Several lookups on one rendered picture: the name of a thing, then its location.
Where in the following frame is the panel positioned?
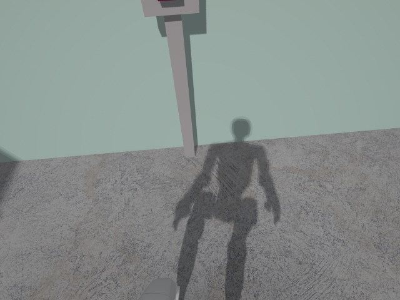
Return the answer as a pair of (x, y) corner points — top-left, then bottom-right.
(141, 0), (199, 158)

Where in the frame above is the robot left thigh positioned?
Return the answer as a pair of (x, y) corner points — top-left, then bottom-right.
(138, 277), (180, 300)

